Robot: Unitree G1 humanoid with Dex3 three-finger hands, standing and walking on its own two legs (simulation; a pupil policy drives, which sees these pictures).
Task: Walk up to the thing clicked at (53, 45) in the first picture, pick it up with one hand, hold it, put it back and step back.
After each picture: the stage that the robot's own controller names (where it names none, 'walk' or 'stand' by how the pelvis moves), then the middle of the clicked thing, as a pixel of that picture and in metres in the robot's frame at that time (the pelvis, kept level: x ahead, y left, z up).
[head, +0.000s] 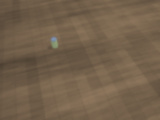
stand; (54, 42) +1.36 +0.36 -0.72
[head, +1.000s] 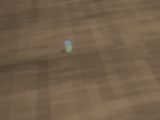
walk; (68, 46) +1.25 +0.29 -0.72
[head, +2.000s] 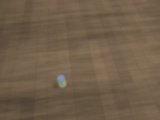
walk; (61, 81) +0.75 +0.25 -0.71
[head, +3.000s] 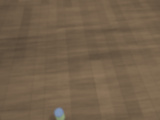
walk; (59, 114) +0.45 +0.21 -0.70
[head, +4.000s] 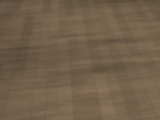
stand; out of the picture +0.34 +0.17 -0.71
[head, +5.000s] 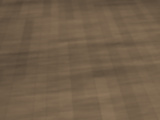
stand; out of the picture +0.31 +0.17 -0.72
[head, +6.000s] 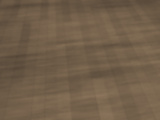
stand; out of the picture +0.32 +0.18 -0.73
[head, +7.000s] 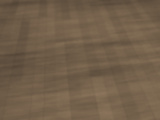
stand; out of the picture +0.31 +0.19 -0.73
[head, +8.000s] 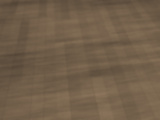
stand; out of the picture +0.30 +0.19 -0.73
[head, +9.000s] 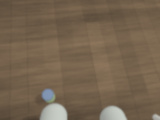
go down; (48, 96) +0.35 +0.19 -0.52
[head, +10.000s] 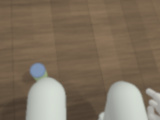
go down; (39, 73) +0.39 +0.22 -0.32
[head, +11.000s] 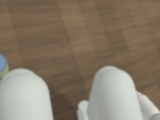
close in; out of the picture +0.37 +0.26 -0.23
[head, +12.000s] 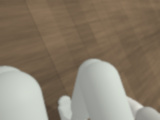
close; out of the picture +0.36 +0.26 -0.21
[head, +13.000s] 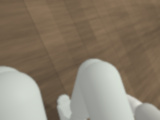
close; out of the picture +0.36 +0.28 -0.21
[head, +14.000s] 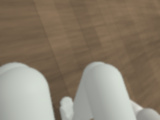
lift; out of the picture +0.33 +0.25 -0.20
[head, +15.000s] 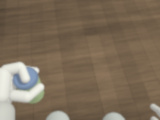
lift; (30, 86) +0.31 +0.19 +0.00
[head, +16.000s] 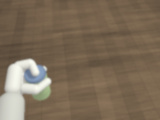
hold; (38, 83) +0.33 +0.17 +0.02
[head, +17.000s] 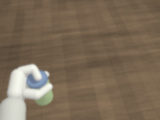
hold; (40, 88) +0.32 +0.17 +0.00
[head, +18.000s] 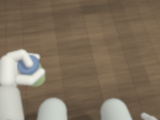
crouch; (32, 71) +0.37 +0.19 -0.08
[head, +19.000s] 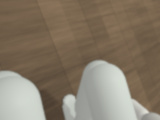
lower; out of the picture +0.36 +0.28 -0.22
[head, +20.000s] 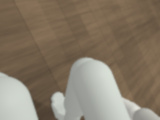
lower; out of the picture +0.39 +0.29 -0.22
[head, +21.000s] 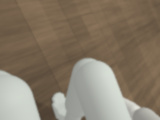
lower; out of the picture +0.38 +0.30 -0.22
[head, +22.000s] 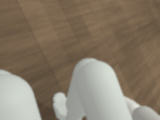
lower; out of the picture +0.38 +0.30 -0.22
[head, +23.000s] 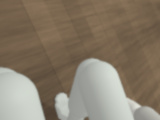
loosen; out of the picture +0.37 +0.29 -0.22
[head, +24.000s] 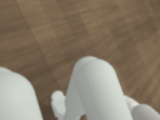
withdraw; out of the picture +0.36 +0.28 -0.22
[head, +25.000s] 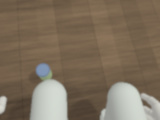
walk; (44, 72) +0.40 +0.22 -0.37
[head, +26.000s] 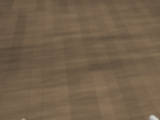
stand; out of the picture +0.32 +0.17 -0.66
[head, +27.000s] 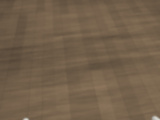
stand; out of the picture +0.34 +0.18 -0.67
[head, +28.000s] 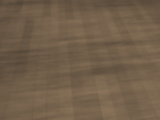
stand; out of the picture +0.35 +0.17 -0.70
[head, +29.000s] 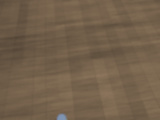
walk; out of the picture +0.37 +0.18 -0.71
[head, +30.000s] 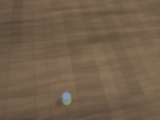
walk; (66, 98) +0.49 +0.11 -0.70
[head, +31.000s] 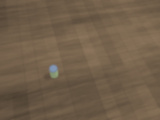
walk; (53, 71) +0.71 +0.21 -0.70
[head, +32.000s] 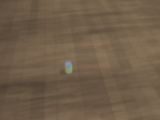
stand; (68, 67) +0.98 +0.20 -0.70
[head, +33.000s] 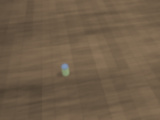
stand; (65, 69) +0.95 +0.22 -0.72
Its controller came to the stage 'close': yes
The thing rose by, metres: 0.71
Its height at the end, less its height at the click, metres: +0.00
